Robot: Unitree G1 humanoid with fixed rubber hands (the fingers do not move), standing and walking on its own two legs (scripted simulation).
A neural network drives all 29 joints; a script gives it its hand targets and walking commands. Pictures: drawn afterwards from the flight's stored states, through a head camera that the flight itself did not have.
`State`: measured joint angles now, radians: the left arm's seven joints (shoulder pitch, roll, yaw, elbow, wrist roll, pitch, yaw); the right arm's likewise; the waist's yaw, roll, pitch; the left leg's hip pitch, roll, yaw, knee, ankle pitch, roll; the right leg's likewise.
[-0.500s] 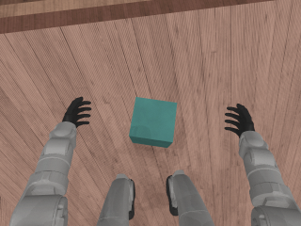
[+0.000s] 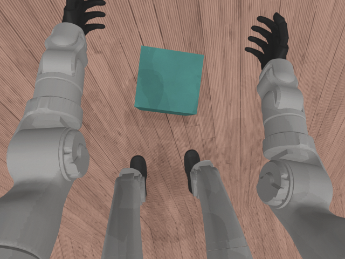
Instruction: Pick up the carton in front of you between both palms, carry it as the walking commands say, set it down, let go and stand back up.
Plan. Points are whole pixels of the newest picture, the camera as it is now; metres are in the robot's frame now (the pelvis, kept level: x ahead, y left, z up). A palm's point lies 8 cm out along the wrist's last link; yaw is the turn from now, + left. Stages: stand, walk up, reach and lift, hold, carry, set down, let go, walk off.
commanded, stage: reach and lift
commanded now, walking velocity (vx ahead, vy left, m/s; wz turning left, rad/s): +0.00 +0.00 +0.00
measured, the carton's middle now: (167, 86) +0.50 -0.04 -0.52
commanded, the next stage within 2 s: none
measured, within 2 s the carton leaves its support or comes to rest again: leaves its support in 1.62 s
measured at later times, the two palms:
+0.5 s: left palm (108, 69) +0.53 +0.15 -0.35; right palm (233, 85) +0.46 -0.24 -0.34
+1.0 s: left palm (117, 75) +0.54 +0.14 -0.46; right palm (217, 86) +0.47 -0.22 -0.45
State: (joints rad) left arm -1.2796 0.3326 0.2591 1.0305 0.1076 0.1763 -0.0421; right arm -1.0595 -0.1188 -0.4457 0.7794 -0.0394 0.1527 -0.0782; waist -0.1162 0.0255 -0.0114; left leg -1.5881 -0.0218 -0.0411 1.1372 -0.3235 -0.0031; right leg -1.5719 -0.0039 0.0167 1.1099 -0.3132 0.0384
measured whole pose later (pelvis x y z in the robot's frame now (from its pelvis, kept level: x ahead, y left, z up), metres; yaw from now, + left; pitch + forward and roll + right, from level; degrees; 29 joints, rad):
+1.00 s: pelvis -0.03 +0.00 -0.27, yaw -3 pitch +38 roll -3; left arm -1.53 0.47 -0.07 1.18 -0.23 0.05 0.07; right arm -1.39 -0.26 -0.19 1.08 0.25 0.02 -0.16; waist -0.08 -0.03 0.36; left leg -2.28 -0.03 -0.06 2.21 -0.59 -0.03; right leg -2.27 0.03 0.01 2.16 -0.56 0.06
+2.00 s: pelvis -0.04 +0.00 -0.22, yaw +0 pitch +42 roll -2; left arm -1.24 0.14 0.30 0.90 0.12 0.33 0.07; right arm -1.10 -0.01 -0.52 0.72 -0.11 0.31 -0.11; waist -0.06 0.00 -0.05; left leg -2.20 -0.12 -0.09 2.01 -0.54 -0.06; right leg -2.19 0.08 0.07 1.98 -0.53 0.09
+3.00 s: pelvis +0.03 -0.01 +0.04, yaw +0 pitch +25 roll +0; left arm -0.53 -0.10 0.34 0.63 0.20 0.32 0.05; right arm -0.50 0.12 -0.39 0.58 -0.19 0.32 -0.05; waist -0.03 0.00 -0.22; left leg -1.09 -0.09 -0.13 1.09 -0.43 -0.03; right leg -1.10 0.08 0.13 1.08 -0.42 0.04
